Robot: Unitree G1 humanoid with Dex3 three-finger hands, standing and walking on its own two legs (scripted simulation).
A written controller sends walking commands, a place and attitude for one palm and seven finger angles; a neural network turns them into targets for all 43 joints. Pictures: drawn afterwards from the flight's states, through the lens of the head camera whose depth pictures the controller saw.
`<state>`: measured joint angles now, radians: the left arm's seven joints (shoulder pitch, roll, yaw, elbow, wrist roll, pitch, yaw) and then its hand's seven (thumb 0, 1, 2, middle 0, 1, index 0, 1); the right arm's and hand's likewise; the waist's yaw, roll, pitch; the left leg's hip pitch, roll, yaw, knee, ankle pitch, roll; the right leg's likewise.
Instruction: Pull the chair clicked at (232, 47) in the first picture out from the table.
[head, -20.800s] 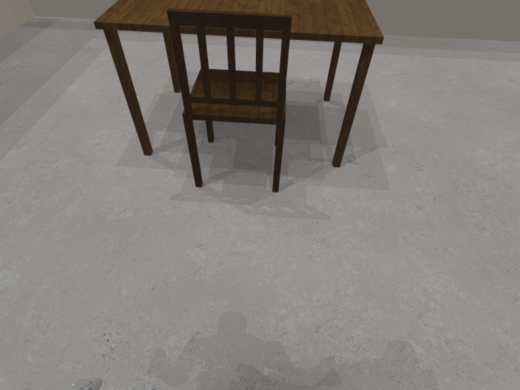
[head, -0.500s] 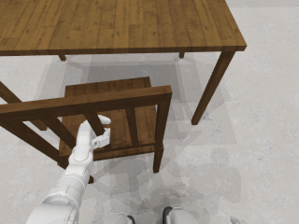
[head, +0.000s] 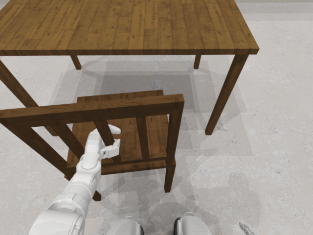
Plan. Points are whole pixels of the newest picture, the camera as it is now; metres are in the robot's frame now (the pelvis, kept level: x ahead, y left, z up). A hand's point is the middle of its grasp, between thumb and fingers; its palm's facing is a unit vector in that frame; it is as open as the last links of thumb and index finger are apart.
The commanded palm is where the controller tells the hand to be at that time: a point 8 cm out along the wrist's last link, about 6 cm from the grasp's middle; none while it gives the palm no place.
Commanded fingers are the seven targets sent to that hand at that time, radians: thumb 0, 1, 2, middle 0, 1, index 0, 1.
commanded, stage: step backward, pulling the chair out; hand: left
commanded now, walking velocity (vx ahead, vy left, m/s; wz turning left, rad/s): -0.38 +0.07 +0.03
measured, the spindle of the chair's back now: (109, 142) +0.38 +0.16 -0.06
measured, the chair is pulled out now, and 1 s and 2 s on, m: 0.19 0.29 0.49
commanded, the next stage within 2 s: none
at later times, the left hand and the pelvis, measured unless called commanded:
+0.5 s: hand (113, 154) +0.33 +0.14 -0.05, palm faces +0.03 -0.98 -0.18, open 5.7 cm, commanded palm +0.31 +0.19 -0.04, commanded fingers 0.00 0.90 0.90 -0.50 -1.45 -0.50 -1.45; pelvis -0.04 +0.00 +0.01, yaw +1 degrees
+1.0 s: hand (109, 179) +0.26 +0.14 -0.05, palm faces +0.06 -0.98 -0.19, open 5.7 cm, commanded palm +0.25 +0.19 -0.04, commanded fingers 0.00 0.90 0.90 -0.50 -1.45 -0.50 -1.45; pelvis -0.10 +0.00 +0.01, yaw +0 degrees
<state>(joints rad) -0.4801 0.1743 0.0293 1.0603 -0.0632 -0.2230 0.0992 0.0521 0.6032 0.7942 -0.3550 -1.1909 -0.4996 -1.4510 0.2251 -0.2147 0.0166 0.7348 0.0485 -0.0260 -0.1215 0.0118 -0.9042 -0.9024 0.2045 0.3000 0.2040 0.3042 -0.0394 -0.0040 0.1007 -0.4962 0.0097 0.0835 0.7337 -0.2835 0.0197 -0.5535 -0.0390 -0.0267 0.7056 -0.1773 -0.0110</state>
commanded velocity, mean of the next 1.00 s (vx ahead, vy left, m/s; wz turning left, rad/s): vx -0.38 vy -0.01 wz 0.00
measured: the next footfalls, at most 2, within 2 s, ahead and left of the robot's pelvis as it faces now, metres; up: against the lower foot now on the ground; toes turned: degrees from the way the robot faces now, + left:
left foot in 0.18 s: +0.03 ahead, +0.14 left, +0.00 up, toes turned +3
right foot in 0.80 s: +0.03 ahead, -0.12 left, +0.00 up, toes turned -2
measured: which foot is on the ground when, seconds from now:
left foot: down 0.00-0.00, up 0.02-0.16, down 0.18-0.92, up 0.94-1.00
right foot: down 0.00-0.68, up 0.70-0.78, down 0.80-1.00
